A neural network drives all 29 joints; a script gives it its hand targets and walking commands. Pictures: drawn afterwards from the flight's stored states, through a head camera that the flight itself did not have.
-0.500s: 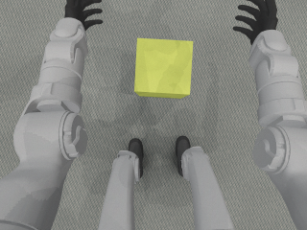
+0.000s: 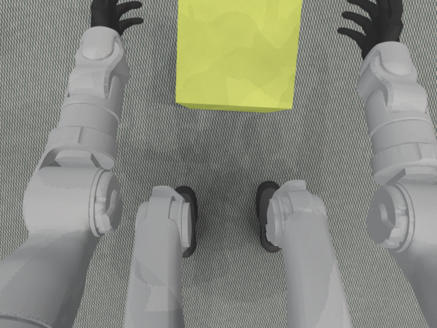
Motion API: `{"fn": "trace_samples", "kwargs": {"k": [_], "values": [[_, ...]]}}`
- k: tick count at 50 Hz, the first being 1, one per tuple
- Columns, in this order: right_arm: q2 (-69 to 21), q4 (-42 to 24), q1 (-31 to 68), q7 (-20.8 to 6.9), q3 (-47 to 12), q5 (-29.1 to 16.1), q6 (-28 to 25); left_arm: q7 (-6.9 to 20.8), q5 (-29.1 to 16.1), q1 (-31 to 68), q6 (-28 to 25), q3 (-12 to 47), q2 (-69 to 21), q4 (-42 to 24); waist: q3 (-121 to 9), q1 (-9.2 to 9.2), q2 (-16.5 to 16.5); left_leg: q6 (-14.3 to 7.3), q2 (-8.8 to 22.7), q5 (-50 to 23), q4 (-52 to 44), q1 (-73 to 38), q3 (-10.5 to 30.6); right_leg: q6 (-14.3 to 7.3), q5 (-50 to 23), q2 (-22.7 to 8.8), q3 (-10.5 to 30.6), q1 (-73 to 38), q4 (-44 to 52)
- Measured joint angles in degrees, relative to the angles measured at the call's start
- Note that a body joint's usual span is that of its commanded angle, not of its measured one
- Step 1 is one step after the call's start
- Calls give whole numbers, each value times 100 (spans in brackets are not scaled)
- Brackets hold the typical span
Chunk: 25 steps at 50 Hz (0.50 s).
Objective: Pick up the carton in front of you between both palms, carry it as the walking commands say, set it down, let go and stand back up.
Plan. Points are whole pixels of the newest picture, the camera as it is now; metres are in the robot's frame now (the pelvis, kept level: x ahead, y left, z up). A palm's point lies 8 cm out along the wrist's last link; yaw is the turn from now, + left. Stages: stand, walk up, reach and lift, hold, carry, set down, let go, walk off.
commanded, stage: reach and lift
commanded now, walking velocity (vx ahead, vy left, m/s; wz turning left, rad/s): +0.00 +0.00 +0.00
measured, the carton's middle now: (233, 62) +0.53 -0.02 -0.36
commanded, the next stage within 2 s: none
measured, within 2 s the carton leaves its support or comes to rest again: leaves its support in 1.30 s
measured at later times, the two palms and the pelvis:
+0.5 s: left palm (141, 52) +0.55 +0.16 -0.30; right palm (325, 59) +0.52 -0.20 -0.30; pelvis -0.03 +0.00 -0.12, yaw +0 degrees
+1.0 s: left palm (156, 50) +0.55 +0.13 -0.29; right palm (313, 58) +0.52 -0.17 -0.29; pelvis -0.03 +0.00 -0.11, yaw +0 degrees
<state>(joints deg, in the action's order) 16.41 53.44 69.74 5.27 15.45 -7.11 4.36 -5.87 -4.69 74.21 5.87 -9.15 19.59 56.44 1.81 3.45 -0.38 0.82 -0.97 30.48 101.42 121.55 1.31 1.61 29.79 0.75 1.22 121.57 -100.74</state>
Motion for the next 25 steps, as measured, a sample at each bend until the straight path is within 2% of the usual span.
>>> {"fn": "trace_samples", "kwargs": {"k": [7,17,25], "values": [[244,374,739,175,-371,-401,205,-83,-498,764,190,415,297,380,781,-6,15,16,-37,37,1141,545,6,33,44,12,5,534,-1136],[389,1347,1755,145,-599,-484,50,19,-662,1696,19,605,463,1315,1865,-17,27,43,-53,42,2006,824,27,45,41,40,-7,810,-1990],[440,1271,1776,219,-811,-725,-133,-9,-889,1695,-152,934,543,1141,2412,-50,123,93,-76,295,2498,741,71,1,296,27,-49,734,-2492]]}}
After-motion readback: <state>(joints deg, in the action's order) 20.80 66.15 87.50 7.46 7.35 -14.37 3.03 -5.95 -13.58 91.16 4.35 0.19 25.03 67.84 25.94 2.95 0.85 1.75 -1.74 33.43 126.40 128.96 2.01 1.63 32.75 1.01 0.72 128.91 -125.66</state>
